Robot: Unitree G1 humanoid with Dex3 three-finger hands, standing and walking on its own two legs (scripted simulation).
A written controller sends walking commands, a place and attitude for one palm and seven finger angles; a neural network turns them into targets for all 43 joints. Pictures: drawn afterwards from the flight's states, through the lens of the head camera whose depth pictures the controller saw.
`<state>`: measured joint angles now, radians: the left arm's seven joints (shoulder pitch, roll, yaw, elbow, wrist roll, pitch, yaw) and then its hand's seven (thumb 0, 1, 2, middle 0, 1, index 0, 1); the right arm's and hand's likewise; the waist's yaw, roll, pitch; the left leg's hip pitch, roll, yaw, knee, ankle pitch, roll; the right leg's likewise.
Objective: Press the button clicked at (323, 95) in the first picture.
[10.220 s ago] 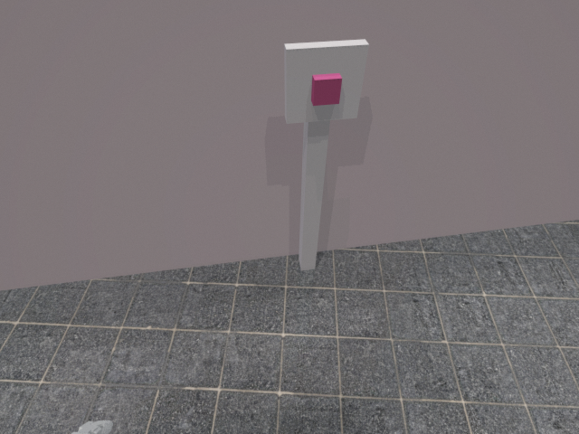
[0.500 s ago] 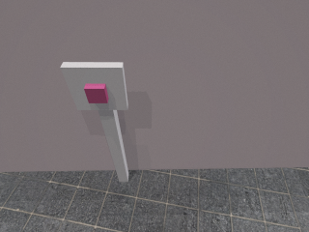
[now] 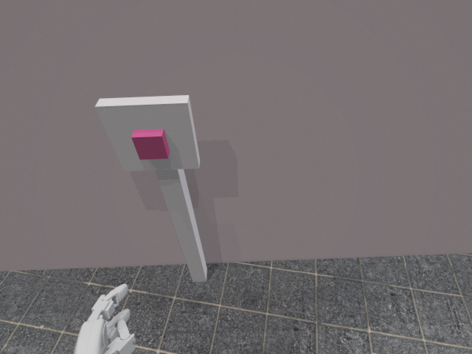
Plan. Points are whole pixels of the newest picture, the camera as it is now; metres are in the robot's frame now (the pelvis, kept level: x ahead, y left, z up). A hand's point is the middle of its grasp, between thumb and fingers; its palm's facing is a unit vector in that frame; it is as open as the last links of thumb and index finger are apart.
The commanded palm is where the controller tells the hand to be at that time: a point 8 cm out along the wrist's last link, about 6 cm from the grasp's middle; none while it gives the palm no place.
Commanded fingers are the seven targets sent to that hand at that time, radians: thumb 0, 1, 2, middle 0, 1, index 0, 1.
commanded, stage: raise the hand and make a fist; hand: left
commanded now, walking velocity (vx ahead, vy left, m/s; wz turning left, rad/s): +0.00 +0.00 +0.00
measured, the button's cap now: (151, 143) +0.53 +0.20 +0.07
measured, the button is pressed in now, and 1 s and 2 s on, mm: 0 0 0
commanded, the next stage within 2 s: aim a knuckle at the button in 1.82 s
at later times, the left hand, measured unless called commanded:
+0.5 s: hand (151, 322) +0.18 +0.14 +0.00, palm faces +0.01 -1.00 -0.05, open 3.7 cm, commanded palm +0.15 +0.21 +0.00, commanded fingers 0.00 0.90 0.90 -1.16 -1.35 -1.16 -1.35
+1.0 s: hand (128, 296) +0.21 +0.18 +0.03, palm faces +0.07 -1.00 -0.07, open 3.1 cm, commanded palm +0.18 +0.24 +0.04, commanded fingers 0.00 0.90 0.90 -1.30 -1.50 -1.30 -1.50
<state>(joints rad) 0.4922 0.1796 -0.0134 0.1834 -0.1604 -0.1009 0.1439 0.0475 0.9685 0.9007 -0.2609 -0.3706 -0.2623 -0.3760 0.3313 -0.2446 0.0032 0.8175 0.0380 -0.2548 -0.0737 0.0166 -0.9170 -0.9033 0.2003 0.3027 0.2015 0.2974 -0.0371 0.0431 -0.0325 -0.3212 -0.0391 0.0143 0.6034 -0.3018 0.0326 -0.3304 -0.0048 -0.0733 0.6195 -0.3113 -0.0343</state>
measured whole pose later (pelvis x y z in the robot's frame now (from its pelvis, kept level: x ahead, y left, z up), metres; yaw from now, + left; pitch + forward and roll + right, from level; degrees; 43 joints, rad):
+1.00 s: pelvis +0.01 -0.01 -0.04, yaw +0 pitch +10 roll -1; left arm 0.51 0.22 0.14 -0.16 -0.26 -0.35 -0.14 0.01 0.90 0.90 -1.29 -1.49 -1.29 -1.50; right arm 0.24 -0.25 -0.01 0.51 0.03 -0.17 -0.06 0.01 -0.90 -0.90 0.20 0.30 0.20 0.30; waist -0.01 0.03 -0.12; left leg -0.67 0.00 0.00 0.97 -0.48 0.02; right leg -0.66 0.02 -0.10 0.93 -0.46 -0.05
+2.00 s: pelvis +0.01 +0.00 -0.02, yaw +0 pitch +6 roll -1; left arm 0.30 0.25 0.22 -0.04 -0.29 -0.22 -0.22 0.01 0.90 0.90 -1.30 -1.50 -1.30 -1.50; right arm 0.25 -0.25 0.05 0.57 0.04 -0.21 -0.06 0.01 -0.90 -0.90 0.20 0.30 0.20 0.30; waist 0.01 0.04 -0.08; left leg -0.49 -0.01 0.00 0.80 -0.41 0.03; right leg -0.48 0.02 -0.09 0.76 -0.39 -0.04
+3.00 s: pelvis +0.00 -0.01 -0.03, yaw -2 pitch +11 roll +0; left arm -0.43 0.24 0.21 0.69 -0.15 -0.34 -0.05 0.01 0.90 0.90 -1.30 -1.50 -1.30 -1.50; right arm 0.30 -0.25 0.02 0.63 0.02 -0.05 -0.02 0.01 -0.90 -0.90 0.20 0.30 0.20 0.30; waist -0.06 0.02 -0.08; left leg -0.62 0.00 0.04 0.83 -0.41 0.02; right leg -0.63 0.03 -0.05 0.83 -0.39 -0.05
